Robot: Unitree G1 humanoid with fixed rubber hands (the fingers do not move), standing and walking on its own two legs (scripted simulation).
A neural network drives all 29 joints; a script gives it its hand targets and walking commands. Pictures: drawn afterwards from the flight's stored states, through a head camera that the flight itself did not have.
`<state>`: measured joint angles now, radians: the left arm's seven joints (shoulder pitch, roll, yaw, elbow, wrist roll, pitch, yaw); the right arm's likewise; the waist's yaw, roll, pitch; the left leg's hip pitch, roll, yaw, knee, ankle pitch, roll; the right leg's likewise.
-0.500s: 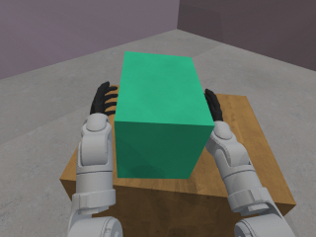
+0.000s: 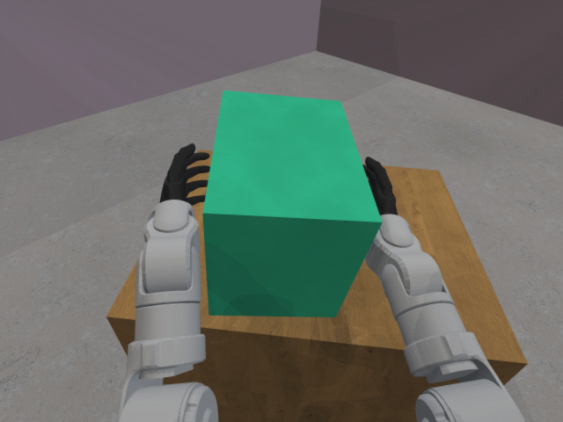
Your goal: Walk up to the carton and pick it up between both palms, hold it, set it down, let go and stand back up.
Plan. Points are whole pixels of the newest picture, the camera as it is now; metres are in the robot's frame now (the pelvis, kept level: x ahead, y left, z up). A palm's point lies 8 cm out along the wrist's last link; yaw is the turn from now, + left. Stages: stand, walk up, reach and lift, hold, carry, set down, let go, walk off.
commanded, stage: hold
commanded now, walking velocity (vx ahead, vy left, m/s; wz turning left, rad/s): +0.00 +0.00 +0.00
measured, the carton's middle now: (278, 202) +0.40 +0.00 +0.15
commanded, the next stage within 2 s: set down in 1.10 s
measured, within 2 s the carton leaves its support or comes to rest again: neither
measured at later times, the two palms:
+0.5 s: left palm (181, 198) +0.36 +0.14 +0.19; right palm (382, 213) +0.35 -0.14 +0.17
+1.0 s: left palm (178, 197) +0.36 +0.14 +0.19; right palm (381, 210) +0.35 -0.14 +0.17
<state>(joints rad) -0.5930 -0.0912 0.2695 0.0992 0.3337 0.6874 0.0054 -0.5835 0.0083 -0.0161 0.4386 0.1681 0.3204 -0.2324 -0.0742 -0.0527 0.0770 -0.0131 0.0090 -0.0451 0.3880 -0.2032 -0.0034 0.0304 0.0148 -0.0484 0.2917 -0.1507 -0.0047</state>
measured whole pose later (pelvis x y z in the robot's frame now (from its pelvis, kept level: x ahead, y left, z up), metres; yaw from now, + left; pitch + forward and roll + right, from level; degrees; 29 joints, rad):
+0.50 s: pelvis +0.00 +0.00 +0.00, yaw +0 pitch -10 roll -1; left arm -0.62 -0.09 0.28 0.13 0.33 0.70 0.01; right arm -0.61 0.00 -0.01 0.48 0.18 0.32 -0.23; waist -0.08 -0.04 0.07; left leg -0.02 0.01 -0.04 0.39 -0.20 -0.01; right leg 0.02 0.02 -0.04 0.30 -0.15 -0.01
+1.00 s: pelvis +0.00 +0.00 +0.00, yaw +0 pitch -9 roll -1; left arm -0.64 -0.07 0.29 0.15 0.33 0.69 0.00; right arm -0.63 0.01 -0.03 0.49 0.17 0.31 -0.24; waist -0.07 -0.05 0.07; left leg -0.03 0.01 -0.04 0.39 -0.19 -0.01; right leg 0.01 0.02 -0.05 0.30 -0.15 -0.01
